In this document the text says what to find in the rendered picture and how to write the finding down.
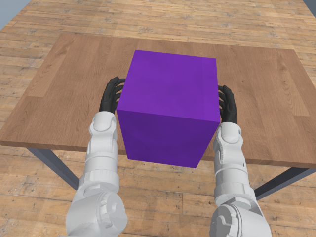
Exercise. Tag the robot right upper arm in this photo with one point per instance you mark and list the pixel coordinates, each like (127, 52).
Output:
(229, 220)

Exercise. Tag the carton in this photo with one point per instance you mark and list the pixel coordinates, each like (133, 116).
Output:
(168, 109)

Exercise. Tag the robot right hand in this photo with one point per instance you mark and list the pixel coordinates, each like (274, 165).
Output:
(229, 111)

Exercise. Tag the right robot forearm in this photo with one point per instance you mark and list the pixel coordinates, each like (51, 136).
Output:
(232, 184)

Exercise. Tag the robot left upper arm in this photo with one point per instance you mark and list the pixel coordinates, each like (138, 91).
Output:
(99, 215)

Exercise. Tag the table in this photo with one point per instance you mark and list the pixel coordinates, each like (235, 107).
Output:
(274, 97)

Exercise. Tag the left robot forearm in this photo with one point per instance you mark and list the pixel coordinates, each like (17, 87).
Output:
(100, 171)

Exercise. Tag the robot left hand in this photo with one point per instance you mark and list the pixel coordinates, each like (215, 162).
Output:
(108, 101)

